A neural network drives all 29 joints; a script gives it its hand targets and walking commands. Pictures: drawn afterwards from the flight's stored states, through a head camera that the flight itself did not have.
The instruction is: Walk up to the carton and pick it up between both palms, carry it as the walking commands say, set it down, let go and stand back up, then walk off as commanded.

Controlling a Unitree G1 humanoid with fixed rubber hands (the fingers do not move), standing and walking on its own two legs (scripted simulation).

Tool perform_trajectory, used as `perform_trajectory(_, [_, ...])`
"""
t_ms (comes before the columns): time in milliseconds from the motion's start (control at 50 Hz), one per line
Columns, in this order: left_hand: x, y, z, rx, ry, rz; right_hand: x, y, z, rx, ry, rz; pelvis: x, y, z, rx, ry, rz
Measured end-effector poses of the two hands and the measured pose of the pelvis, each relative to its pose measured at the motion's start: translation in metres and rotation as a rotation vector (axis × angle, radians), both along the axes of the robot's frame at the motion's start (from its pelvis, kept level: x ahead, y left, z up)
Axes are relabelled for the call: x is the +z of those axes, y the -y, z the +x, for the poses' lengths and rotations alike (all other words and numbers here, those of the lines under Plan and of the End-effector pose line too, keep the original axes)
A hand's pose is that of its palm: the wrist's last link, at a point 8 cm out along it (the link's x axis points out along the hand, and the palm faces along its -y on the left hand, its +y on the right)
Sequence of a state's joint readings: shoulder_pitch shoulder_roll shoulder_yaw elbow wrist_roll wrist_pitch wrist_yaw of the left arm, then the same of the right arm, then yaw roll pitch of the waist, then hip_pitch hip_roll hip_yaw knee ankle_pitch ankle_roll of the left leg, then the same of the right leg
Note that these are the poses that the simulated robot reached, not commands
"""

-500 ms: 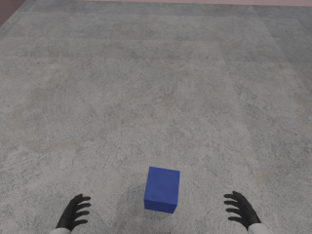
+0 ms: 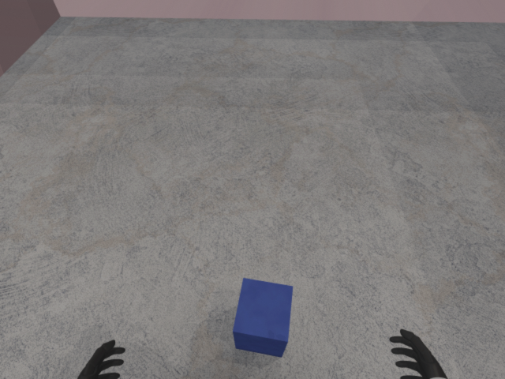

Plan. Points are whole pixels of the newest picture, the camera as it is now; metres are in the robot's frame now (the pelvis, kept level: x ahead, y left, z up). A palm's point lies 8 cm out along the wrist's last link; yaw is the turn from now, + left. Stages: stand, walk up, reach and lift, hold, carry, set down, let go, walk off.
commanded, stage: stand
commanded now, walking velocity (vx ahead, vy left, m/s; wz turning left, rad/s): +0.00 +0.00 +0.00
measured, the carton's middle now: (263, 318) +0.39 -0.03 -0.65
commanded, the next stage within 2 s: walk off in 1.64 s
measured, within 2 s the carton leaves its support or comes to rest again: neither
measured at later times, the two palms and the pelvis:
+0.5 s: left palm out of the picture +0.10 +0.28 -0.10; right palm out of the picture +0.13 -0.29 -0.09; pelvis +0.00 -0.01 +0.01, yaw +1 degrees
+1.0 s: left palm out of the picture +0.08 +0.29 -0.10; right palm out of the picture +0.09 -0.30 -0.10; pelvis -0.01 -0.01 +0.01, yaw +0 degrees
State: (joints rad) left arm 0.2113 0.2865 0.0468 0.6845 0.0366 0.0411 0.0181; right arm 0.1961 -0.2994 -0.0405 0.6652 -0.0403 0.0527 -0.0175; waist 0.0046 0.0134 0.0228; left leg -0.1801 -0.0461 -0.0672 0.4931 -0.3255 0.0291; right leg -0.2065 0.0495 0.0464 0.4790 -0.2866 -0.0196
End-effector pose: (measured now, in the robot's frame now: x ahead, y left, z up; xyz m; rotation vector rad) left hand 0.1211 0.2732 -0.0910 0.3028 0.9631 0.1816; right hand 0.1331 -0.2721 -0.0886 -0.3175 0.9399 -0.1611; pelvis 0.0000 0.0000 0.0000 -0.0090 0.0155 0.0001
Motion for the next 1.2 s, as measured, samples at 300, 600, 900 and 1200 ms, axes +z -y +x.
perform_trajectory(300, [-0.006,-0.006,-0.017,0.062,-0.064,0.016,-0.004,0.011,0.008,0.020,-0.031,-0.025,0.003,0.006,0.008,0.015,0.008,0.002])
perform_trajectory(600, [-0.008,-0.009,-0.029,0.064,-0.098,0.009,-0.006,0.019,-0.019,-0.003,-0.086,-0.040,0.007,0.005,-0.001,0.008,0.027,0.004])
perform_trajectory(900, [-0.009,-0.015,-0.043,0.064,-0.149,0.016,-0.010,0.026,-0.043,-0.028,-0.144,-0.044,0.009,0.005,-0.006,0.000,0.034,0.007])
perform_trajectory(1200, [-0.010,-0.015,-0.047,0.054,-0.165,0.019,-0.009,0.031,-0.050,-0.037,-0.157,-0.047,0.010,0.006,-0.011,-0.005,0.040,0.007])
